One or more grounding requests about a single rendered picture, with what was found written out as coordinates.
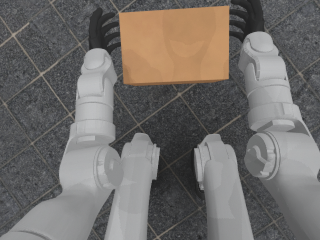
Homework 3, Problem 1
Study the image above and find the robot shin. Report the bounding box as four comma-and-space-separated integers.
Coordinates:
120, 133, 153, 162
198, 134, 238, 190

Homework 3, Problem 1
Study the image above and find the robot right shin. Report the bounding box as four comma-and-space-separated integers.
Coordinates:
198, 134, 238, 190

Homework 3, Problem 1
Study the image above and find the carton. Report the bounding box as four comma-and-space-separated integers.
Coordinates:
119, 5, 230, 86

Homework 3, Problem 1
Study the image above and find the robot left upper arm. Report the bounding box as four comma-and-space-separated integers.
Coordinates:
0, 145, 124, 240

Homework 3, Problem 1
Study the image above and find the right robot forearm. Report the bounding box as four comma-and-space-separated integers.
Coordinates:
238, 31, 320, 153

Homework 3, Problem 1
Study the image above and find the robot right upper arm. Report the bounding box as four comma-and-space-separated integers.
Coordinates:
244, 130, 320, 240

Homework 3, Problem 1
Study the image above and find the left robot hand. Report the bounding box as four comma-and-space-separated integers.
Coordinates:
88, 7, 121, 55

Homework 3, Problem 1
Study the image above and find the left robot forearm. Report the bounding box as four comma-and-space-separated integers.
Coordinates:
59, 48, 118, 181

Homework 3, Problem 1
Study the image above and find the robot left shin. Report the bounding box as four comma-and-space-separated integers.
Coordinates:
120, 133, 153, 162

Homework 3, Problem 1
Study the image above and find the right robot hand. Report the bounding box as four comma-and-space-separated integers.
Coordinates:
229, 0, 265, 43

